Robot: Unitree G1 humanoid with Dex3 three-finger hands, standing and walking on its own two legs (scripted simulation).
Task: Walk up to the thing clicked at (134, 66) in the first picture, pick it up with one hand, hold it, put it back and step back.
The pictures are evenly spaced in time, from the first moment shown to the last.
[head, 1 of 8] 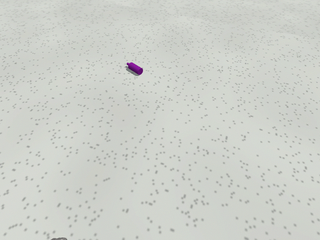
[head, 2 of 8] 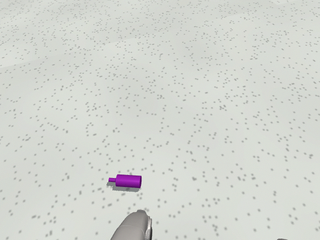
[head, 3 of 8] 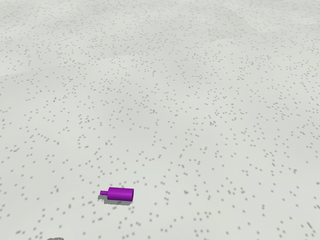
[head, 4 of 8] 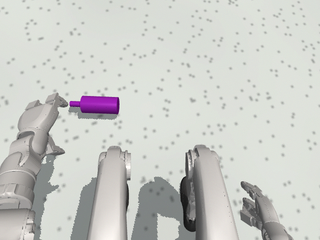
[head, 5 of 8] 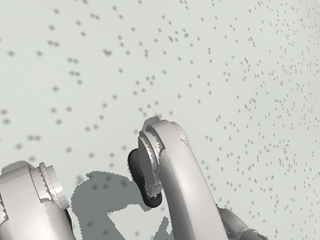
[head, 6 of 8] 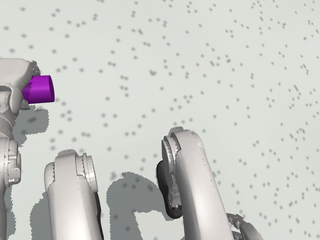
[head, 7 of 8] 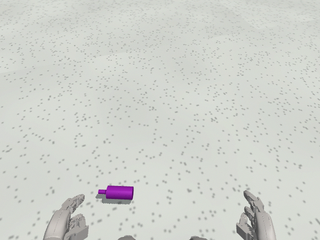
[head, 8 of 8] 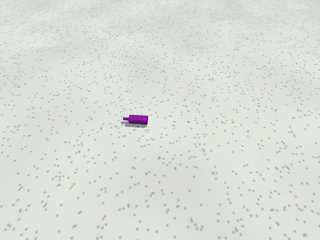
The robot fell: no
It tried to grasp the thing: yes
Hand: left
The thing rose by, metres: 0.67
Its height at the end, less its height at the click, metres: +0.00
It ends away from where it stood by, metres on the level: 0.01
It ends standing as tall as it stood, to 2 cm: yes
